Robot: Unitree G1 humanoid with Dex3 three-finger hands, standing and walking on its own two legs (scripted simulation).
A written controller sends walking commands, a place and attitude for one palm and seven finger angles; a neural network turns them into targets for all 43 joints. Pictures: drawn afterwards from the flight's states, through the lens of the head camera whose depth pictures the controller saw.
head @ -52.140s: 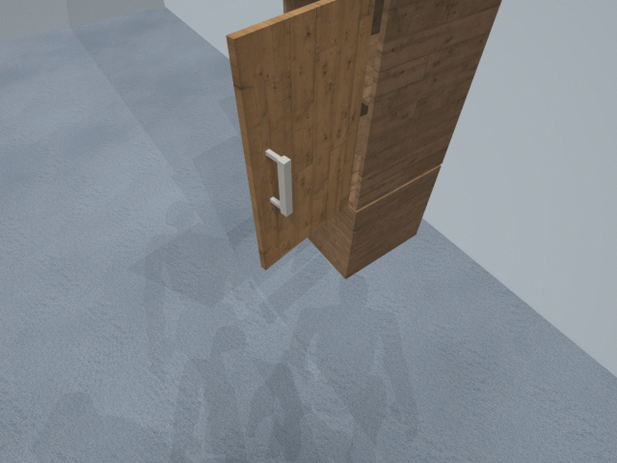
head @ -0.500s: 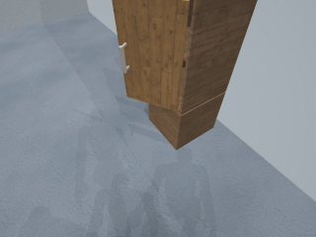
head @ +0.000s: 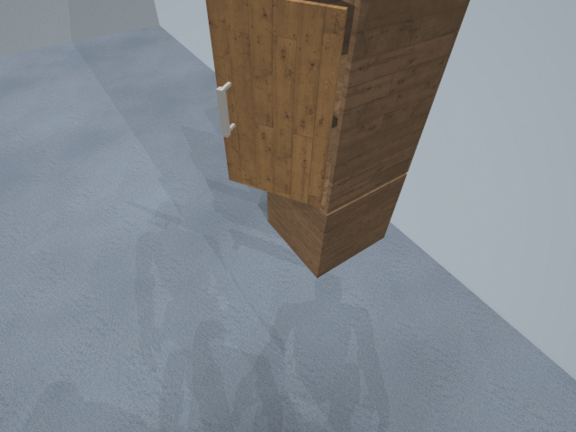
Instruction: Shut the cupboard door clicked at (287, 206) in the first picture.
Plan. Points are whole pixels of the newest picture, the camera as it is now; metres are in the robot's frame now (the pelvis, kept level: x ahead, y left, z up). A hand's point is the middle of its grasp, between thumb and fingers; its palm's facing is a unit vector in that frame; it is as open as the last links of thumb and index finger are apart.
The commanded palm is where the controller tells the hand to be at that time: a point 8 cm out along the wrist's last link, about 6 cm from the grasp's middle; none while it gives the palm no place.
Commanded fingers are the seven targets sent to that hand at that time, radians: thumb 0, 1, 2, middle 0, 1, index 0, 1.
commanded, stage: look to check the result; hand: left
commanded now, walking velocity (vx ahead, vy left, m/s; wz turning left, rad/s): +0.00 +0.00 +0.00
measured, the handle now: (227, 109) +0.93 +0.22 -0.05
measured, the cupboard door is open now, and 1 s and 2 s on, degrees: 32 32 32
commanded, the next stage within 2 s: walk to a spot facing it in 0.48 s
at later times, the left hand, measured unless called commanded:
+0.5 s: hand out of the picture +0.04 +0.21 -0.17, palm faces -0.01 -0.96 -0.28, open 7.4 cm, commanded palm none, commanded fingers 0.00 0.90 0.90 -0.20 -0.30 -0.20 -0.30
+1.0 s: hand out of the picture +0.04 +0.22 -0.20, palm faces +0.18 -0.96 -0.23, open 7.4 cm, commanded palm none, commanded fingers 0.00 0.90 0.90 -0.20 -0.30 -0.20 -0.30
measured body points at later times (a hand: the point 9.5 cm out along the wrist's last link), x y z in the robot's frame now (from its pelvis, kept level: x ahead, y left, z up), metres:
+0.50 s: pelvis +0.01 +0.00 +0.00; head +0.02 -0.01 +0.45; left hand +0.04 +0.26 -0.15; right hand +0.06 -0.27 -0.15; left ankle +0.05 +0.09 -0.74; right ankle -0.01 -0.11 -0.74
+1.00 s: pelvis +0.02 +0.01 -0.03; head +0.06 +0.03 +0.42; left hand +0.03 +0.27 -0.18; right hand +0.10 -0.23 -0.17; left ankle +0.04 +0.11 -0.75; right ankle -0.01 -0.11 -0.74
